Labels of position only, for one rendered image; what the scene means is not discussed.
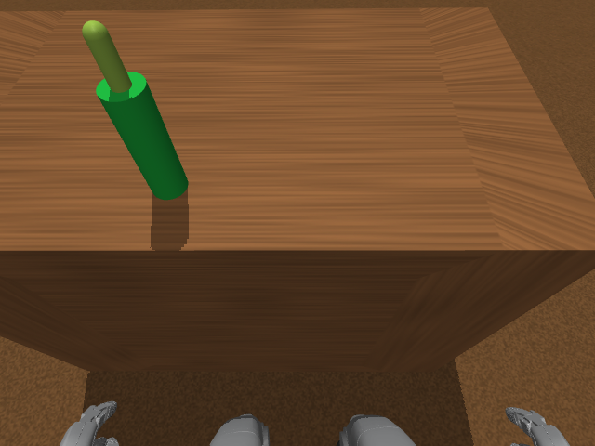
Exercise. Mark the left robot hand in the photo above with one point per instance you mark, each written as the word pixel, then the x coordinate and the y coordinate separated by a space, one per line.
pixel 84 432

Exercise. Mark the right robot hand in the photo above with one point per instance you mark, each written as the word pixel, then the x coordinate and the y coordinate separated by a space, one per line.
pixel 534 425

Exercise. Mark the bottle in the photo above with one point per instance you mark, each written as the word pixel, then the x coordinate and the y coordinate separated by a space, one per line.
pixel 128 100

